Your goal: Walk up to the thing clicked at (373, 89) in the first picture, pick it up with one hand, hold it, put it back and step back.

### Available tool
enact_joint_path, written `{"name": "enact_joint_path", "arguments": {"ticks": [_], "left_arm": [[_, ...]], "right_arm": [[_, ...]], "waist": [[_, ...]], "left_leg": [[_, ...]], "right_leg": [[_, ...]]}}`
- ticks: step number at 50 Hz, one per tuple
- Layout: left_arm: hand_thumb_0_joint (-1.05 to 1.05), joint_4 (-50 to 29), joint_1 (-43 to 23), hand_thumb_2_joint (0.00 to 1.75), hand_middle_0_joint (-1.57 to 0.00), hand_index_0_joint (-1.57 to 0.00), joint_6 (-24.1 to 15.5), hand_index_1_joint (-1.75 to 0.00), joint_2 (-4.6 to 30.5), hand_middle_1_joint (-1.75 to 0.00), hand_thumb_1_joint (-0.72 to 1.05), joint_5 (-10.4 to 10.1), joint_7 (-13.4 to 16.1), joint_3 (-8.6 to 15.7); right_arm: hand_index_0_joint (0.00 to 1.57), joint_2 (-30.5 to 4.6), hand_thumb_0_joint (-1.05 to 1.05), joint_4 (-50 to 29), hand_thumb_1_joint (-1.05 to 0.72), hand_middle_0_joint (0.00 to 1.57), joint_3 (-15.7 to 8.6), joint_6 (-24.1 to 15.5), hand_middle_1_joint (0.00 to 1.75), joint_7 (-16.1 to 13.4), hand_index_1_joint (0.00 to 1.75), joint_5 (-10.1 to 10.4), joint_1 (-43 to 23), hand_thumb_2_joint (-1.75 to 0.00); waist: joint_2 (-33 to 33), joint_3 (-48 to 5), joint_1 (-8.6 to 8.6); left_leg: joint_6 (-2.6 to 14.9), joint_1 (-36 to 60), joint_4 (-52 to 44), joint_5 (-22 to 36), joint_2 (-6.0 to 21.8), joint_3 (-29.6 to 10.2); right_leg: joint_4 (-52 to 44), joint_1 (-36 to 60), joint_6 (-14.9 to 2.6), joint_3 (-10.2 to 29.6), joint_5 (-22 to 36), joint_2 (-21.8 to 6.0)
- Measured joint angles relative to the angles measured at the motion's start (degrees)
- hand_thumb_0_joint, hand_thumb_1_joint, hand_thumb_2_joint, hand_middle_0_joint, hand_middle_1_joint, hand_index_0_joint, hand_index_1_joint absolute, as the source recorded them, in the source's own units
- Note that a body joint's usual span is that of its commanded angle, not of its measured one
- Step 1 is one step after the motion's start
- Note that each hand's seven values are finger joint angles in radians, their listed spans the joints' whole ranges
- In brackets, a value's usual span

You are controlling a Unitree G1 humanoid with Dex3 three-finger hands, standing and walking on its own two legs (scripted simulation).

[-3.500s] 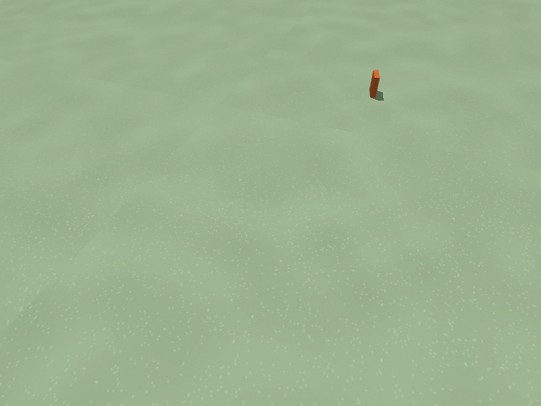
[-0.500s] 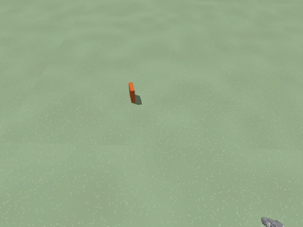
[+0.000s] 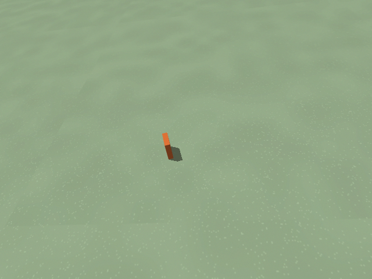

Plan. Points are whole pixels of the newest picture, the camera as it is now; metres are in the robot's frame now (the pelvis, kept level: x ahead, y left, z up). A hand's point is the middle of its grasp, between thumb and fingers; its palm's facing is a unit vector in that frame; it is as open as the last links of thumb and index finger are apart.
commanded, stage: walk up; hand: left
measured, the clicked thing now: (167, 146) +1.09 +0.27 -0.70
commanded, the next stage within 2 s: none
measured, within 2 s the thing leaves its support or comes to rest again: neither
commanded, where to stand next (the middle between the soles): +0.71 +0.07 m, yaw +1 degrees
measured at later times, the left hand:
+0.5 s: hand (81, 262) +0.22 +0.34 -0.16, palm faces +0.00 -0.94 -0.33, open 7.4 cm
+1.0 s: hand (112, 177) +0.45 +0.29 -0.11, palm faces +0.00 -0.91 -0.42, open 7.4 cm
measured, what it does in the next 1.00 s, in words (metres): walks ahead: left foot, then right foot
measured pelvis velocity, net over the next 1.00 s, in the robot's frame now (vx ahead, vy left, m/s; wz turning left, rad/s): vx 0.36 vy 0.02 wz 0.00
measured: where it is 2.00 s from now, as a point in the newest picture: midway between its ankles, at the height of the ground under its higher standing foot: (196, 209)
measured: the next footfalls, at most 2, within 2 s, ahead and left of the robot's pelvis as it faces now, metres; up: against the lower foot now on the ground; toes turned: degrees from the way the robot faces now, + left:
left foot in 0.32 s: +0.28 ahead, +0.17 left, +0.00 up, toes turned +7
right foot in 0.84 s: +0.47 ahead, -0.09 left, +0.00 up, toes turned -4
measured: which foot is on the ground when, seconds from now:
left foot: up 0.00-0.30, down 0.32-0.88, up 0.90-1.00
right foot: down 0.00-0.36, up 0.38-0.82, down 0.84-1.00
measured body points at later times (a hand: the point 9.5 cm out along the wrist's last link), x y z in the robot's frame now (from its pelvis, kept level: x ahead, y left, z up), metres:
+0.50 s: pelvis +0.19 +0.06 +0.00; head +0.20 +0.09 +0.45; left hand +0.22 +0.39 -0.13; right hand +0.30 -0.25 -0.09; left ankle +0.24 +0.16 -0.73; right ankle +0.16 -0.09 -0.66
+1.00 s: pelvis +0.36 +0.02 +0.00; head +0.38 -0.01 +0.45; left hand +0.45 +0.34 -0.08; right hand +0.41 -0.29 -0.14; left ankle +0.32 +0.17 -0.66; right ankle +0.43 -0.08 -0.73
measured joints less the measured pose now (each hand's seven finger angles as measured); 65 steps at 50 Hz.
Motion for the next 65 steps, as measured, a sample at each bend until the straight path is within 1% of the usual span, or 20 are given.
{"name": "enact_joint_path", "arguments": {"ticks": [5,9,12,15,17,18,19,22,24,28,33,40,42,43,44,47,50,56,60,65], "left_arm": [[0.00,0.9,3.5,0.90,-0.21,-0.20,0.2,-0.30,0.3,-0.30,0.90,0.4,0.3,-0.3],[0.00,0.7,5.4,0.90,-0.21,-0.20,0.1,-0.30,1.3,-0.30,0.90,0.9,0.3,0.4],[0.00,0.5,6.2,0.90,-0.21,-0.20,0.1,-0.30,2.4,-0.30,0.90,1.1,0.3,1.0],[0.00,0.6,7.0,0.90,-0.21,-0.20,0.4,-0.30,3.6,-0.30,0.90,1.1,0.3,1.3],[0.00,1.0,7.5,0.90,-0.21,-0.20,0.8,-0.30,4.4,-0.30,0.90,1.2,0.4,1.3],[0.00,1.4,7.3,0.90,-0.21,-0.20,1.3,-0.30,4.8,-0.30,0.90,1.1,0.7,1.4],[0.00,1.7,7.0,0.90,-0.21,-0.20,1.8,-0.30,4.5,-0.30,0.91,0.9,0.9,1.3],[0.01,2.6,6.2,0.90,-0.20,-0.20,2.7,-0.30,3.4,-0.30,0.91,0.8,1.1,0.1],[0.01,2.6,5.6,0.90,-0.20,-0.20,2.7,-0.30,3.7,-0.30,0.91,0.4,0.9,-0.3],[0.00,1.8,4.5,0.90,-0.20,-0.20,2.6,-0.30,4.3,-0.30,0.91,0.0,0.3,0.1],[0.00,2.1,3.8,0.90,-0.20,-0.20,3.4,-0.30,4.2,-0.30,0.91,0.6,-0.8,0.5],[0.00,2.8,1.9,0.90,-0.20,-0.20,3.2,-0.30,3.2,-0.30,0.91,1.1,-1.7,0.8],[0.00,2.5,1.5,0.90,-0.20,-0.20,2.5,-0.30,3.2,-0.30,0.91,1.2,-1.5,0.9],[0.00,2.6,0.9,0.90,-0.20,-0.20,1.9,-0.30,2.7,-0.30,0.91,1.2,-1.1,1.0],[0.00,2.3,0.3,0.90,-0.20,-0.20,1.4,-0.30,2.2,-0.30,0.91,1.4,-0.8,1.1],[0.00,0.4,-0.2,0.90,-0.20,-0.20,0.3,-0.30,1.6,-0.30,0.91,0.9,0.0,0.7],[0.00,-0.5,0.6,0.90,-0.20,-0.20,0.2,-0.30,0.5,-0.30,0.91,0.1,0.5,0.0],[0.00,-0.8,3.4,0.90,-0.21,-0.20,0.6,-0.30,0.2,-0.30,0.90,0.5,0.6,-0.6],[0.00,-1.3,4.9,0.90,-0.21,-0.20,0.7,-0.30,1.2,-0.30,0.90,1.0,0.4,-0.1],[0.00,-1.1,6.2,0.90,-0.21,-0.20,1.1,-0.30,3.5,-0.30,0.90,1.2,0.3,0.6]], "right_arm": [[0.20,-0.5,0.01,-1.6,-0.91,0.20,-1.0,0.4,0.30,1.0,0.30,-0.4,-2.1,-0.90],[0.20,-0.4,0.01,-0.8,-0.91,0.20,-1.6,1.4,0.30,1.8,0.30,-1.4,-2.4,-0.90],[0.20,-0.1,0.01,-0.2,-0.91,0.20,-1.6,1.5,0.30,2.4,0.30,-1.9,-2.9,-0.90],[0.20,0.4,0.01,0.0,-0.91,0.20,-1.5,1.3,0.30,2.8,0.30,-1.9,-3.5,-0.90],[0.20,0.9,0.01,-0.2,-0.91,0.20,-1.5,0.5,0.30,2.7,0.30,-2.0,-4.0,-0.90],[0.20,1.4,0.01,-0.4,-0.91,0.20,-1.5,-0.1,0.30,2.5,0.30,-2.3,-4.6,-0.90],[0.20,1.5,0.01,-1.3,-0.90,0.20,-1.5,-0.7,0.30,2.2,0.30,-2.5,-4.9,-0.90],[0.21,1.8,0.01,-3.2,-0.90,0.20,-1.3,-1.7,0.30,1.4,0.30,-1.2,-4.9,-0.90],[0.21,2.6,0.00,-3.6,-0.90,0.20,-0.7,-1.8,0.30,0.8,0.30,-0.8,-4.2,-0.90],[0.21,3.3,0.00,-3.5,-0.90,0.20,0.2,-2.2,0.30,0.3,0.30,-0.4,-1.8,-0.90],[0.21,2.9,0.00,-2.8,-0.90,0.21,0.1,-2.0,0.30,0.4,0.30,-0.8,0.6,-0.90],[0.21,0.9,0.01,-2.3,-0.90,0.21,-0.7,-1.2,0.30,0.4,0.30,-1.0,3.1,-0.90],[0.21,0.6,0.01,-2.4,-0.90,0.20,-0.7,-0.8,0.30,0.3,0.30,-1.0,3.8,-0.90],[0.21,0.2,0.01,-2.3,-0.90,0.20,-0.8,-0.5,0.30,0.2,0.30,-0.9,3.8,-0.90],[0.21,0.1,0.01,-2.1,-0.90,0.20,-0.8,-0.2,0.30,-0.1,0.30,-0.8,3.5,-0.90],[0.20,0.9,0.01,-1.5,-0.90,0.20,0.0,0.8,0.30,-0.4,0.30,-0.9,2.5,-0.90],[0.20,0.6,0.01,-1.3,-0.90,0.20,0.3,0.9,0.30,-0.2,0.30,-0.5,1.0,-0.90],[0.20,-0.4,0.01,-2.1,-0.91,0.20,-0.9,1.3,0.30,0.9,0.30,-0.7,-0.6,-0.90],[0.20,-0.2,0.01,-1.1,-0.91,0.20,-1.5,1.8,0.30,1.6,0.30,-1.6,-0.8,-0.90],[0.20,0.4,0.01,-0.4,-0.91,0.20,-1.6,1.1,0.30,2.3,0.30,-2.0,-0.6,-0.90]], "waist": [[1.1,-0.3,0.31],[0.8,-0.9,0.84],[0.0,-0.8,1.36],[-1.4,-0.9,1.89],[-3.1,-1.2,1.85],[-4.9,-0.6,1.83],[-5.5,-0.2,1.72],[-4.4,0.2,0.07],[-5.1,0.1,-0.48],[-6.6,-0.1,-0.92],[-6.6,-0.7,-1.14],[-4.2,-0.9,-2.35],[-3.5,-1.0,-2.55],[-2.0,-0.6,-2.47],[-0.5,0.0,-2.57],[-0.9,0.9,-1.32],[-0.5,0.9,-0.40],[1.0,-0.1,-0.20],[0.4,-0.9,0.24],[-1.8,-1.6,0.83]], "left_leg": [[-1.70,-7.7,-7.3,7.9,1.4,-2.9],[-2.87,-9.2,-17.3,11.0,2.5,-2.2],[-2.61,-7.7,-25.0,12.4,3.6,-0.3],[-1.44,-4.4,-30.4,12.2,3.8,1.9],[-1.11,-1.7,-32.4,13.5,2.7,3.1],[-1.17,-1.1,-31.1,12.4,1.4,4.3],[-1.05,-1.0,-29.5,10.6,1.0,5.1],[-0.27,1.3,-28.8,7.7,1.3,4.9],[-0.33,4.6,-32.0,8.0,0.9,5.4],[0.05,10.0,-37.0,8.1,-0.5,6.4],[0.20,15.3,-40.6,6.5,-1.5,8.0],[-1.54,18.6,-39.5,1.3,-1.5,8.8],[-2.50,18.4,-36.3,-1.8,-0.9,8.8],[-2.47,17.8,-33.3,-3.9,0.4,8.4],[-1.51,16.2,-28.4,-5.1,2.0,7.5],[-0.28,8.8,-11.0,-7.2,0.0,4.0],[-0.06,1.9,-3.9,-4.2,-0.6,1.9],[-1.65,-5.8,-9.8,4.6,2.2,-1.1],[-2.88,-6.5,-18.8,7.2,3.8,0.2],[-2.26,-2.0,-29.5,9.4,4.2,2.2]], "right_leg": [[-6.4,6.0,-0.17,-1.2,0.1,1.8],[-8.3,9.3,0.13,-2.6,-1.8,2.5],[-7.7,11.2,0.83,-3.5,-4.4,2.7],[-5.2,12.4,2.02,-4.0,-8.2,2.2],[-1.3,12.4,2.76,-3.8,-12.0,0.6],[3.3,11.1,1.95,-2.9,-13.6,-1.3],[10.4,8.5,1.18,-0.9,-14.8,-1.7],[28.4,-0.1,-0.37,3.1,-15.7,1.4],[32.1,-4.7,-0.57,5.0,-12.3,1.7],[29.1,-11.3,0.55,7.1,-6.0,-0.5],[19.8,-14.7,2.20,6.6,-0.7,-3.1],[4.3,-10.7,1.34,3.8,3.8,-3.6],[0.5,-7.4,0.87,2.9,4.2,-2.4],[0.4,-6.5,1.02,2.3,5.1,-1.2],[1.6,-6.1,1.01,1.2,4.0,-0.1],[3.6,-4.8,0.43,1.3,0.8,-0.3],[0.0,-1.1,0.28,1.5,1.1,-0.2],[-5.0,4.5,0.26,0.3,0.7,1.2],[-5.6,6.7,0.37,-0.8,-1.2,1.7],[-2.1,7.6,1.73,-1.6,-6.0,1.3]]}}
